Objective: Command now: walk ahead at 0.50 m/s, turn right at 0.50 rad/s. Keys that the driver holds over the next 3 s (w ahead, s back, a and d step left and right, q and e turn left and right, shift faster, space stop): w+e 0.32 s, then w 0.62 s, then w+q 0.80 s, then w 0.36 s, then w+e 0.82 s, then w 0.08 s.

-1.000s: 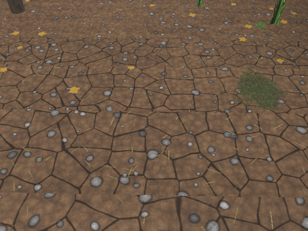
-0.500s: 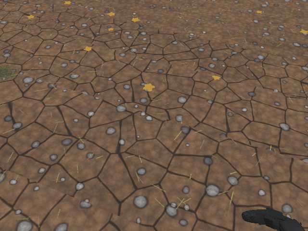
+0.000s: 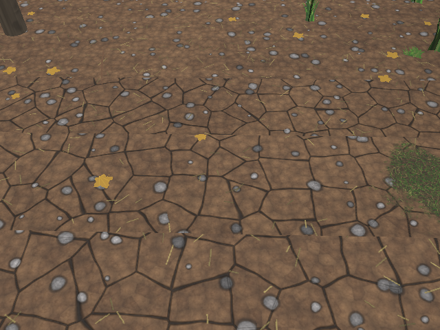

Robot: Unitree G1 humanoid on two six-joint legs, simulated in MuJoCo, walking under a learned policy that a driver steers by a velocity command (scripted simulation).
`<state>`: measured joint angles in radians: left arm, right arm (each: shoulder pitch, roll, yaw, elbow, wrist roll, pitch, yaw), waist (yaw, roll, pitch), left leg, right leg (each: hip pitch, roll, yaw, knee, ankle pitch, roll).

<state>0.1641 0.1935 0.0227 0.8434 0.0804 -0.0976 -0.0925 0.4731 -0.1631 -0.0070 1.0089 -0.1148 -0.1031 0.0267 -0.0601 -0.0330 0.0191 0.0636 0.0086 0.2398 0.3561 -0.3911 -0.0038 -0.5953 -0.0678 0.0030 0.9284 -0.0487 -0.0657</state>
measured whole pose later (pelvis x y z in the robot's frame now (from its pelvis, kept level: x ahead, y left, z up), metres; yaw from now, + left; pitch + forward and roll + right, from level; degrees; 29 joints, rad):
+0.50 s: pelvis +0.29 -0.01 -0.14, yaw -16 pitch +0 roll -4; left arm 0.52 0.20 -0.01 0.95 0.05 -0.10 -0.07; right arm 0.13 -0.24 0.01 0.81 -0.09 -0.07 0.06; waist 0.11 0.08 -0.02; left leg -0.28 0.09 0.03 0.35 0.13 0.02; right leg -0.28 0.17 0.14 1.39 -0.86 -0.04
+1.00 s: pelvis +0.55 -0.12 -0.17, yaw -18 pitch +1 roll +0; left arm 0.04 0.23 0.02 0.79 0.05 -0.11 -0.03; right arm 0.41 -0.20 -0.04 1.01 -0.06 -0.10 0.08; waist -0.06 0.00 0.01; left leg -0.17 0.03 0.00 0.97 -0.46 0.05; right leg -0.41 0.03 -0.06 0.53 -0.14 -0.08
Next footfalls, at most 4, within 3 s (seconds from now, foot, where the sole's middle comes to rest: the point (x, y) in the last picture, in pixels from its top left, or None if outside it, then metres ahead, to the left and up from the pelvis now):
0.04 right None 0.11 -0.12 -0.77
0.48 left None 0.42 0.08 -0.94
0.90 right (289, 307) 0.65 -0.24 -0.94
1.44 left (229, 255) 0.87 -0.05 -0.94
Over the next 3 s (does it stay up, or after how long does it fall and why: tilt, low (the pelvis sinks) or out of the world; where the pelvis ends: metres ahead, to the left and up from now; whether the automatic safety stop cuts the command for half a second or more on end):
stays up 1.62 -0.17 -0.35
